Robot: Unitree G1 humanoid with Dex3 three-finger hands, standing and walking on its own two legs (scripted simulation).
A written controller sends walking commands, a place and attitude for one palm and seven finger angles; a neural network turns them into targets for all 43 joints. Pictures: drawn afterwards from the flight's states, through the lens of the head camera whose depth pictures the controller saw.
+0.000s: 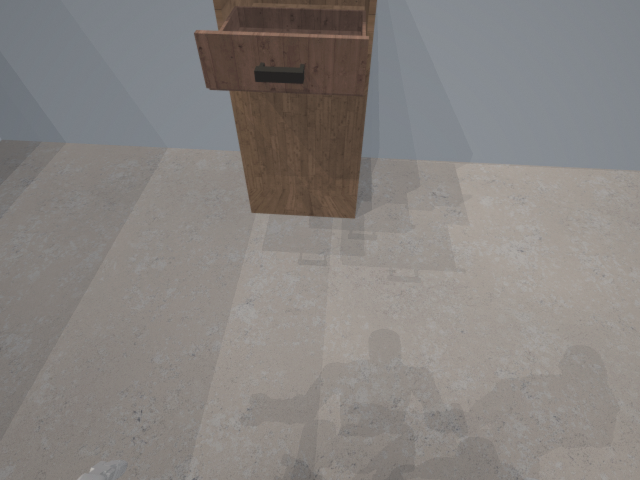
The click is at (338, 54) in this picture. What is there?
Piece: drawer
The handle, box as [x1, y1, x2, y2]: [254, 63, 304, 83]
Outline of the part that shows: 254,70 255,81 302,83 303,81 303,64 300,64 299,68 269,67 265,66 264,63 260,63 258,66 256,66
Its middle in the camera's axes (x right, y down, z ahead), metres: -0.10 -0.42 +0.96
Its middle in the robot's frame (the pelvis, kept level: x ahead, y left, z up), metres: +1.00 +0.15 +0.04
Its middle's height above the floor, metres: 0.81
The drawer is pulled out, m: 0.27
